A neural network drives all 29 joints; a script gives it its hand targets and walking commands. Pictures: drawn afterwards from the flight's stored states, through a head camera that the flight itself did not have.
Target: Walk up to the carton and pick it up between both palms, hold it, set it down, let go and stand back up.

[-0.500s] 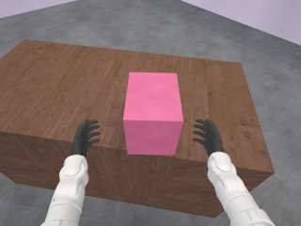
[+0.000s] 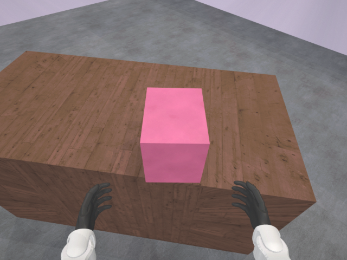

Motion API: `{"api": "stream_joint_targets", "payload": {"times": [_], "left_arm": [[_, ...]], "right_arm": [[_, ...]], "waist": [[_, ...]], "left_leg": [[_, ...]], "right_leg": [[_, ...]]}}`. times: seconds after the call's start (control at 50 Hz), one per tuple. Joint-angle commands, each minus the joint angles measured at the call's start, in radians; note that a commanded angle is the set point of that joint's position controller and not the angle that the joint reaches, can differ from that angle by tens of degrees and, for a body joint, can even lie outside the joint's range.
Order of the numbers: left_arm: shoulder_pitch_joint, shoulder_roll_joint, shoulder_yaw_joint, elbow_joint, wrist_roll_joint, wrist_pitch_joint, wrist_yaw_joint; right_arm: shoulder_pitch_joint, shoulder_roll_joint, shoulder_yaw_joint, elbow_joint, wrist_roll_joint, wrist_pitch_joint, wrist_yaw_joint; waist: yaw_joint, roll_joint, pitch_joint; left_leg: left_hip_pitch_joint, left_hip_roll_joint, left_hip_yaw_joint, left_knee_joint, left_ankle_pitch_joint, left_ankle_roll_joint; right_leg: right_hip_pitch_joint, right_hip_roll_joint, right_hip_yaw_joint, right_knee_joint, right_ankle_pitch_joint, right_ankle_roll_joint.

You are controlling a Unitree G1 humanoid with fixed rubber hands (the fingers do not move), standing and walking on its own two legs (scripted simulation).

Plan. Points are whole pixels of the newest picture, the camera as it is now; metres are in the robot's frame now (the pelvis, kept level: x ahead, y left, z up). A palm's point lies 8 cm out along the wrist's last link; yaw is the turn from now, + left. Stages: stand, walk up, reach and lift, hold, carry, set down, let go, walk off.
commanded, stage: set down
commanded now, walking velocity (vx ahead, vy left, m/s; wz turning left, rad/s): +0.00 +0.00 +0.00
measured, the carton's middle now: (173, 135) +0.47 +0.03 -0.01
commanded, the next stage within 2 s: let go in 0.78 s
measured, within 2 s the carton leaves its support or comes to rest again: neither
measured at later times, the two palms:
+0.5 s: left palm (81, 242) +0.19 +0.24 -0.06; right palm (272, 241) +0.20 -0.19 -0.05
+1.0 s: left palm (85, 256) +0.17 +0.23 -0.08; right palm out of the picture +0.16 -0.23 -0.09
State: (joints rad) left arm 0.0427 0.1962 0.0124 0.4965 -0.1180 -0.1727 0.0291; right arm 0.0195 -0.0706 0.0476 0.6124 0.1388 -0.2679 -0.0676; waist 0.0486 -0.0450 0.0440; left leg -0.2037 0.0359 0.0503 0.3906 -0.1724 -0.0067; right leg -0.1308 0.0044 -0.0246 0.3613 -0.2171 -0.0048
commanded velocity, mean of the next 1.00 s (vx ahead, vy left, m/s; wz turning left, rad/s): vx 0.00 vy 0.00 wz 0.00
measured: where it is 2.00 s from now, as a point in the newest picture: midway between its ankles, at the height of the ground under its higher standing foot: outside the picture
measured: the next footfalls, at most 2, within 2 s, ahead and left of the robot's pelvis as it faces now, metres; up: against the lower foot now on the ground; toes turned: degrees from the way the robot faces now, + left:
none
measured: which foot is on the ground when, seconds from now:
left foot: down 0.00-1.00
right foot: down 0.00-1.00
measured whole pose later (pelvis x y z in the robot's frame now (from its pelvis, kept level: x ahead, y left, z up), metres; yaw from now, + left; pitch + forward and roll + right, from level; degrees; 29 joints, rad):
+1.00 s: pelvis +0.01 +0.00 +0.00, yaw -2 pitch -3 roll +0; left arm 0.19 0.21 0.04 0.54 0.00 0.10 0.00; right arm 0.16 -0.17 0.00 0.76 0.00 -0.19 0.01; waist 0.02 -0.02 0.10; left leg -0.11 0.04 0.07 0.33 -0.17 -0.02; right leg -0.05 0.01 0.00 0.32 -0.21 -0.01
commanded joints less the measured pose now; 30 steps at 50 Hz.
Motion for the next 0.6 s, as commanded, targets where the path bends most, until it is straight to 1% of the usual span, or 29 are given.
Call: {"api": "stream_joint_targets", "payload": {"times": [0.0, 0.02, 0.04, 0.06, 0.08, 0.1, 0.12, 0.14, 0.16, 0.2, 0.22, 0.24, 0.3, 0.32, 0.34, 0.36, 0.38, 0.4, 0.42, 0.44, 0.46, 0.48, 0.5, 0.52, 0.54, 0.56, 0.58], "left_arm": [[-0.149, 0.095, 0.023, -0.146, 0.001, -0.011, 0.001], [-0.148, 0.099, 0.02, -0.144, -0.004, -0.003, -0.002], [-0.142, 0.103, 0.03, -0.151, -0.002, 0.004, -0.002], [-0.121, 0.093, 0.023, -0.137, 0.006, 0.018, -0.005], [-0.107, 0.096, 0.027, -0.141, 0.008, 0.028, -0.01], [-0.104, 0.094, 0.024, -0.146, 0.008, 0.04, -0.014], [-0.114, 0.105, 0.028, -0.143, 0.02, 0.059, -0.016], [-0.091, 0.107, 0.032, -0.17, 0.012, 0.066, -0.017], [-0.054, 0.107, 0.031, -0.148, 0.029, 0.087, -0.019], [-0.024, 0.11, 0.043, -0.18, 0.04, 0.104, -0.026], [0.004, 0.108, 0.047, -0.185, 0.042, 0.114, -0.032], [-0.017, 0.113, 0.046, -0.217, 0.037, 0.116, -0.032], [0.036, 0.103, 0.042, -0.212, 0.052, 0.128, -0.027], [0.032, 0.106, 0.04, -0.192, 0.055, 0.135, -0.03], [0.034, 0.112, 0.042, -0.217, 0.05, 0.134, -0.029], [0.035, 0.102, 0.03, -0.204, 0.041, 0.136, -0.03], [0.034, 0.111, 0.029, -0.204, 0.037, 0.139, -0.028], [0.031, 0.112, 0.029, -0.216, 0.037, 0.137, -0.027], [0.032, 0.111, 0.024, -0.2, 0.046, 0.143, -0.024], [0.056, 0.097, 0.02, -0.171, 0.058, 0.156, -0.025], [0.046, 0.108, 0.027, -0.195, 0.057, 0.156, -0.025], [0.042, 0.12, 0.027, -0.194, 0.058, 0.156, -0.02], [0.059, 0.111, 0.023, -0.181, 0.058, 0.16, -0.019], [0.06, 0.118, 0.027, -0.181, 0.067, 0.167, -0.018], [0.075, 0.109, 0.024, -0.179, 0.069, 0.167, -0.018], [0.087, 0.11, 0.031, -0.137, 0.08, 0.174, -0.023], [0.087, 0.112, 0.035, -0.136, 0.089, 0.182, -0.027]], "right_arm": [[-0.122, -0.053, -0.011, -0.134, 0.004, -0.018, 0.01], [-0.126, -0.062, -0.014, -0.147, 0.002, -0.017, 0.008], [-0.118, -0.057, -0.008, -0.145, 0.007, -0.012, 0.01], [-0.102, -0.066, -0.003, -0.132, -0.009, -0.005, 0.011], [-0.094, -0.071, -0.009, -0.146, -0.012, -0.004, 0.008], [-0.084, -0.073, -0.014, -0.139, -0.014, 0.001, 0.005], [-0.09, -0.07, -0.011, -0.145, -0.014, 0.013, 0.006], [-0.066, -0.074, -0.02, -0.173, -0.016, 0.015, 0.005], [-0.047, -0.088, -0.018, -0.145, -0.031, 0.022, 0.007], [-0.01, -0.1, -0.018, -0.167, -0.029, 0.025, 0.006], [0.007, -0.096, -0.011, -0.168, -0.027, 0.028, 0.006], [0.004, -0.1, -0.024, -0.181, -0.025, 0.025, 0.008], [0.033, -0.123, -0.023, -0.166, -0.035, 0.022, 0.02], [0.03, -0.128, -0.019, -0.158, -0.04, 0.025, 0.025], [0.042, -0.12, -0.02, -0.168, -0.037, 0.027, 0.027], [0.039, -0.122, -0.024, -0.157, -0.036, 0.031, 0.03], [0.039, -0.124, -0.031, -0.161, -0.047, 0.034, 0.032], [0.046, -0.123, -0.03, -0.171, -0.042, 0.033, 0.033], [0.044, -0.128, -0.042, -0.14, -0.053, 0.038, 0.035], [0.058, -0.13, -0.036, -0.129, -0.058, 0.044, 0.038], [0.06, -0.133, -0.041, -0.144, -0.06, 0.044, 0.04], [0.048, -0.143, -0.047, -0.132, -0.061, 0.043, 0.043], [0.062, -0.143, -0.048, -0.124, -0.062, 0.043, 0.047], [0.059, -0.154, -0.043, -0.126, -0.065, 0.045, 0.049], [0.068, -0.158, -0.05, -0.124, -0.066, 0.041, 0.049], [0.082, -0.159, -0.051, -0.082, -0.079, 0.044, 0.05], [0.087, -0.165, -0.05, -0.069, -0.085, 0.048, 0.051]], "waist": [[-0.001, 0.083, -0.208], [-0.003, 0.074, -0.203], [0.009, 0.082, -0.186], [-0.004, 0.065, -0.182], [-0.005, 0.059, -0.171], [-0.009, 0.065, -0.155], [0.001, 0.068, -0.146], [0.0, 0.055, -0.141], [-0.002, 0.049, -0.125], [-0.004, 0.056, -0.136], [0.002, 0.06, -0.137], [-0.003, 0.067, -0.165], [0.003, 0.06, -0.134], [-0.001, 0.059, -0.12], [-0.005, 0.065, -0.111], [-0.012, 0.064, -0.097], [-0.008, 0.058, -0.098], [-0.013, 0.059, -0.098], [-0.018, 0.069, -0.098], [-0.021, 0.061, -0.088], [-0.014, 0.06, -0.117], [-0.011, 0.076, -0.118], [-0.011, 0.066, -0.104], [-0.005, 0.074, -0.097], [-0.015, 0.07, -0.099], [-0.015, 0.06, -0.088], [-0.018, 0.06, -0.092]], "left_leg": [[0.207, -0.037, -0.011, -0.014, 0.197, -0.02], [0.213, -0.038, -0.015, -0.013, 0.2, -0.021], [0.218, -0.041, -0.01, -0.015, 0.195, -0.022], [0.229, -0.04, -0.008, -0.017, 0.19, -0.02], [0.234, -0.041, -0.009, -0.018, 0.195, -0.019], [0.23, -0.044, -0.011, -0.021, 0.204, -0.019], [0.225, -0.045, -0.005, -0.026, 0.199, -0.02], [0.23, -0.045, -0.004, -0.029, 0.21, -0.016], [0.259, -0.043, -0.004, -0.027, 0.226, -0.015], [0.281, -0.04, -0.005, -0.025, 0.26, -0.018], [0.287, -0.044, 0.001, -0.021, 0.29, -0.019], [0.304, -0.04, -0.004, -0.023, 0.299, -0.024], [0.327, -0.036, -0.009, -0.019, 0.345, -0.029], [0.324, -0.034, -0.005, -0.028, 0.313, -0.027], [0.32, -0.033, -0.004, -0.036, 0.292, -0.025], [0.317, -0.029, -0.005, -0.038, 0.273, -0.023], [0.305, -0.03, -0.002, -0.042, 0.258, -0.02], [0.305, -0.028, 0.0, -0.041, 0.26, -0.018], [0.315, -0.029, -0.004, -0.038, 0.256, -0.019], [0.322, -0.026, -0.003, -0.036, 0.262, -0.023], [0.32, -0.028, 0.002, -0.035, 0.26, -0.025], [0.315, -0.027, 0.005, -0.039, 0.247, -0.025], [0.312, -0.024, -0.001, -0.04, 0.244, -0.022], [0.303, -0.028, 0.006, -0.04, 0.259, -0.025], [0.308, -0.028, 0.005, -0.039, 0.272, -0.024], [0.309, -0.029, 0.007, -0.034, 0.273, -0.026], [0.32, -0.027, 0.01, -0.039, 0.268, -0.026]], "right_leg": [[-0.089, -0.003, 0.045, -0.083, 0.031, -0.025], [-0.09, -0.001, 0.043, -0.086, 0.036, -0.024], [-0.1, -0.004, 0.043, -0.088, 0.025, -0.022], [-0.092, -0.003, 0.039, -0.093, 0.02, -0.024], [-0.093, -0.003, 0.039, -0.097, 0.032, -0.022], [-0.094, -0.008, 0.042, -0.101, 0.042, -0.021], [-0.088, -0.007, 0.039, -0.104, 0.038, -0.024], [-0.091, -0.007, 0.037, -0.104, 0.048, -0.02], [-0.1, -0.005, 0.036, -0.106, 0.061, -0.019], [-0.078, -0.004, 0.034, -0.11, 0.099, -0.013], [-0.063, -0.002, 0.037, -0.111, 0.131, -0.013], [-0.074, 0.0, 0.028, -0.112, 0.132, -0.011], [-0.099, 0.008, 0.017, -0.116, 0.147, -0.013], [-0.099, 0.009, 0.017, -0.123, 0.122, -0.011], [-0.099, 0.008, 0.016, -0.128, 0.101, -0.011], [-0.104, 0.01, 0.01, -0.13, 0.079, -0.014], [-0.106, 0.004, 0.014, -0.133, 0.073, -0.013], [-0.112, 0.002, 0.018, -0.126, 0.089, -0.01], [-0.123, 0.001, 0.018, -0.13, 0.075, -0.011], [-0.13, 0.006, 0.012, -0.131, 0.077, -0.014], [-0.114, 0.007, 0.012, -0.129, 0.08, -0.009], [-0.111, 0.007, 0.011, -0.126, 0.069, -0.008], [-0.113, 0.009, 0.011, -0.125, 0.066, -0.01], [-0.111, 0.009, 0.013, -0.124, 0.086, -0.008], [-0.112, 0.01, 0.009, -0.125, 0.098, -0.007], [-0.114, 0.011, 0.007, -0.125, 0.111, -0.005], [-0.103, 0.015, 0.008, -0.126, 0.114, -0.005]]}}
